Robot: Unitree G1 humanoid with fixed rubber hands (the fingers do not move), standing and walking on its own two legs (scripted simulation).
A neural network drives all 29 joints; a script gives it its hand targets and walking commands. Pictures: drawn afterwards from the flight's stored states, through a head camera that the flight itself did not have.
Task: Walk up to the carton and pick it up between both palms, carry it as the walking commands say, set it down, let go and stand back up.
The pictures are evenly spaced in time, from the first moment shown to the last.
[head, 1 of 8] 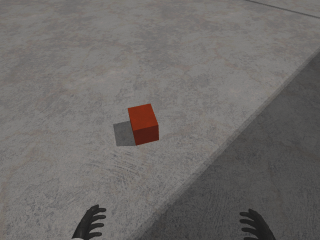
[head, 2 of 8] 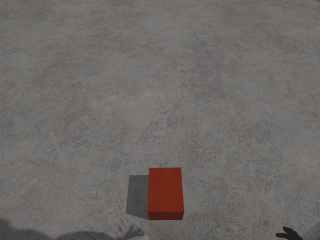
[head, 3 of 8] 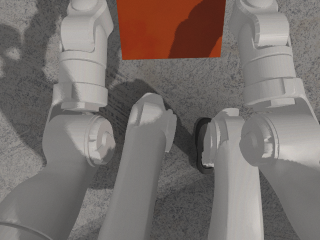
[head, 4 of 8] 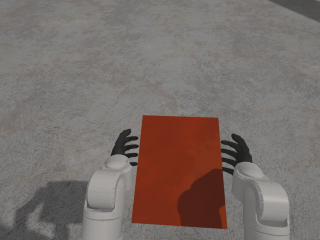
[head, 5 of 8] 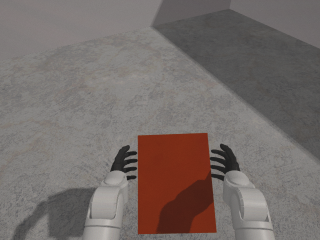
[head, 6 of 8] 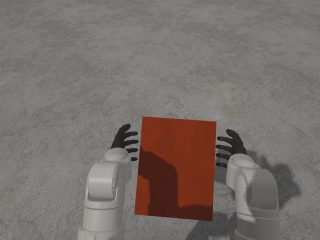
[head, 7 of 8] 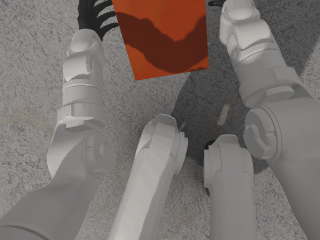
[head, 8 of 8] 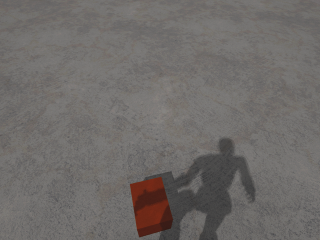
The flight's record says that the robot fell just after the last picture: no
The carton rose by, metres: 0.70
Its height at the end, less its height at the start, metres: +0.00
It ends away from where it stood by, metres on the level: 3.23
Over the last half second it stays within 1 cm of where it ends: yes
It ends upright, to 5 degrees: yes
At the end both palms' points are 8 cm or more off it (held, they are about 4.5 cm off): yes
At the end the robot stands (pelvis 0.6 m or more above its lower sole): yes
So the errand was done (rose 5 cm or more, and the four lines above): yes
